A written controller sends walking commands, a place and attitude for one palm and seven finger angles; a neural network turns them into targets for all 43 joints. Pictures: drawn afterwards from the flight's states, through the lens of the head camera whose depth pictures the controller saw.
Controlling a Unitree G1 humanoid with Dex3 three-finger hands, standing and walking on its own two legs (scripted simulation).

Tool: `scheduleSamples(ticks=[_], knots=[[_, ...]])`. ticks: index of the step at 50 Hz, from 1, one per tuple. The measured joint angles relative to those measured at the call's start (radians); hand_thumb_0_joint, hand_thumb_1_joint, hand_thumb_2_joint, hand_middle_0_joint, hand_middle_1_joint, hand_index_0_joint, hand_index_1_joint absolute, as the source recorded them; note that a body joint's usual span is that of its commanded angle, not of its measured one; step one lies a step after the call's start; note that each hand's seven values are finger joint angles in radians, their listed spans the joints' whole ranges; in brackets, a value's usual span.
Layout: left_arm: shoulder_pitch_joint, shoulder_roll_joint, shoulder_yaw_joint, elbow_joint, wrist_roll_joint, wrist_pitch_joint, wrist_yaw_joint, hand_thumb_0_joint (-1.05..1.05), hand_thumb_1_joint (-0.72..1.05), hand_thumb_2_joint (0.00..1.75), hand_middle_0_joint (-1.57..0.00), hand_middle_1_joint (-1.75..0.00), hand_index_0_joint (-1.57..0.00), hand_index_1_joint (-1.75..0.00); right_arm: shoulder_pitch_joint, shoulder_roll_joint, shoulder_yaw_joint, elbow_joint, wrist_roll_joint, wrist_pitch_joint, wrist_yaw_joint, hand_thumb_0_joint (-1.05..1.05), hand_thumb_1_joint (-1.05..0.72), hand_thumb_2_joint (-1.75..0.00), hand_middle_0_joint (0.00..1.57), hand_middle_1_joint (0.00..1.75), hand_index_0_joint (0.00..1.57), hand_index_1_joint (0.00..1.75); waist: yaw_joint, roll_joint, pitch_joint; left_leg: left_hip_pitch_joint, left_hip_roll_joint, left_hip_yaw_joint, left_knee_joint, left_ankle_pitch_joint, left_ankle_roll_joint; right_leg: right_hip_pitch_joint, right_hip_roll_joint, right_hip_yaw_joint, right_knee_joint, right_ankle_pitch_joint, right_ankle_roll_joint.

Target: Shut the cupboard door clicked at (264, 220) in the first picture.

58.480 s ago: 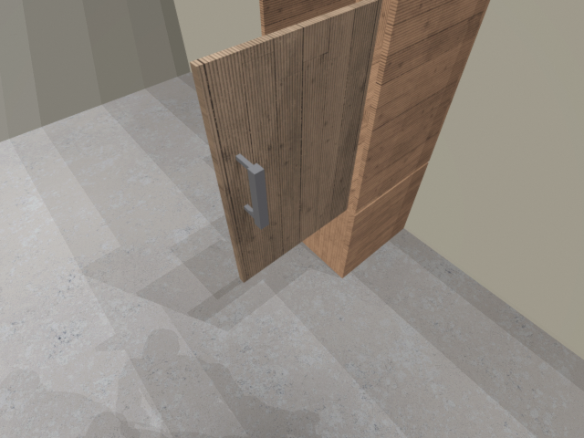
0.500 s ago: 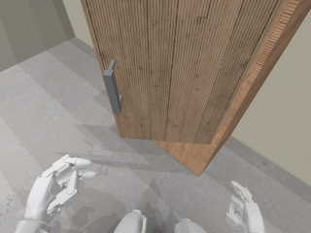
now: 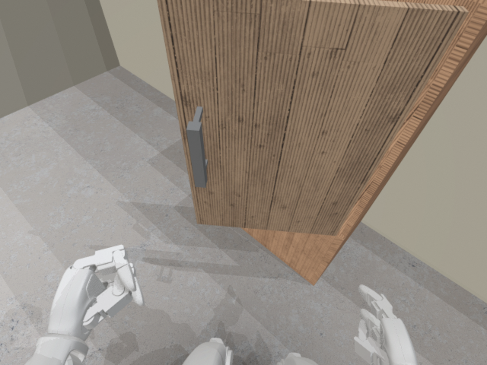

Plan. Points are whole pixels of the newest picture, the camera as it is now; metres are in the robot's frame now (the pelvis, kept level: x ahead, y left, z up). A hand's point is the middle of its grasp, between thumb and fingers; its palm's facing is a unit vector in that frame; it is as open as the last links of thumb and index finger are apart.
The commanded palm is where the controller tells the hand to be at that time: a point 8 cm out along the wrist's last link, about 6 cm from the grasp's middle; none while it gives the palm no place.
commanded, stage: raise the hand and make a fist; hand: left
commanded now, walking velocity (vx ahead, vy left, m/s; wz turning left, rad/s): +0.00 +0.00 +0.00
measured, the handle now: (200, 149) +0.48 +0.12 +0.07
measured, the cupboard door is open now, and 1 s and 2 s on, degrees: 37 37 37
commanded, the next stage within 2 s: bring the fist close to the handle in 0.68 s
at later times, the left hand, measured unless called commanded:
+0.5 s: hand (136, 274) +0.23 +0.17 +0.07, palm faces -0.02 -1.00 -0.04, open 3.1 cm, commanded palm +0.21 +0.23 +0.08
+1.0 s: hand (157, 262) +0.25 +0.15 +0.07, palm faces -0.03 -1.00 -0.03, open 3.1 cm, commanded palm +0.24 +0.20 +0.08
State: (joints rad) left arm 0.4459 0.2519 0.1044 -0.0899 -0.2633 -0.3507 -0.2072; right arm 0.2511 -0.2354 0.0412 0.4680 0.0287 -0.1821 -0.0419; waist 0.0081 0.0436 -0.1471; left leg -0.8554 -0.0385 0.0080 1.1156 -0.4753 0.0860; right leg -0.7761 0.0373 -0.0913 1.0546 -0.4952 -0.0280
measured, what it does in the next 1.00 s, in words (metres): stands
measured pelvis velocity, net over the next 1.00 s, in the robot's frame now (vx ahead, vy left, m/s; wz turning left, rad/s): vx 0.01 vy -0.03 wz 0.00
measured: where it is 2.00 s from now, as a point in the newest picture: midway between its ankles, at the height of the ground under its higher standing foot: outside the picture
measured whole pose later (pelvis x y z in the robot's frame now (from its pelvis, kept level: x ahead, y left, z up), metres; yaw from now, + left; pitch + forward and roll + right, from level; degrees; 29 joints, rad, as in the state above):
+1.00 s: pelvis +0.01 -0.03 +0.01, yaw +0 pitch +11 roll -2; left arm 0.26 0.24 0.11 0.04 -0.28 -0.32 -0.23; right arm 0.26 -0.26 0.04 0.51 0.04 -0.16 -0.05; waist 0.01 0.05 -0.14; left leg -0.81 -0.03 0.00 1.08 -0.47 0.05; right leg -0.74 0.05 -0.10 1.04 -0.50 -0.06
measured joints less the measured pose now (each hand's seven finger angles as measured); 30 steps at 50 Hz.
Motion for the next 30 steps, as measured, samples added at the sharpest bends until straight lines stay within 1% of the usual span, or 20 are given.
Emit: scheduleSamples(ticks=[7, 16, 21, 30], knots=[[-0.025, 0.008, 0.009, 0.004, 0.0, 0.019, 0.001, 0.02, 0.9, 0.9, -1.26, -1.45, -1.26, -1.45, 0.012, -0.005, 0.009, -0.001, -0.001, 0.002, 0.003, 0.01, -0.9, -0.9, 0.2, 0.3, 0.21, 0.3, -0.001, 0.003, 0.007, 0.033, -0.001, -0.002, -0.027, 0.008, -0.001, 0.034, 0.0, 0.0, -0.029, 0.009, 0.001], [-0.07, 0.017, 0.028, 0.036, -0.012, 0.041, -0.013, 0.02, 0.9, 0.9, -1.3, -1.49, -1.3, -1.49, 0.028, -0.02, 0.005, 0.017, 0.003, 0.006, -0.001, 0.02, -0.9, -0.9, 0.2, 0.3, 0.21, 0.3, -0.004, 0.007, 0.014, 0.066, 0.0, -0.004, -0.056, 0.016, -0.007, 0.065, 0.002, 0.001, -0.055, 0.015, -0.005], [-0.078, 0.013, 0.034, 0.055, -0.023, 0.039, -0.025, 0.02, 0.9, 0.9, -1.3, -1.49, -1.3, -1.5, 0.034, -0.024, 0.001, 0.023, 0.005, 0.006, -0.002, 0.02, -0.9, -0.9, 0.2, 0.3, 0.21, 0.3, -0.007, 0.006, 0.013, 0.077, 0.002, -0.003, -0.07, 0.019, -0.012, 0.072, 0.005, 0.003, -0.063, 0.017, -0.011], [-0.069, 0.006, 0.026, 0.061, -0.022, 0.022, -0.024, 0.02, 0.9, 0.9, -1.3, -1.5, -1.3, -1.5, 0.027, -0.026, -0.007, 0.024, 0.004, 0.007, 0.0, 0.02, -0.9, -0.9, 0.2, 0.3, 0.21, 0.3, -0.006, 0.005, 0.012, 0.072, 0.007, -0.002, -0.062, 0.013, -0.023, 0.061, 0.01, 0.004, -0.046, 0.006, -0.022]])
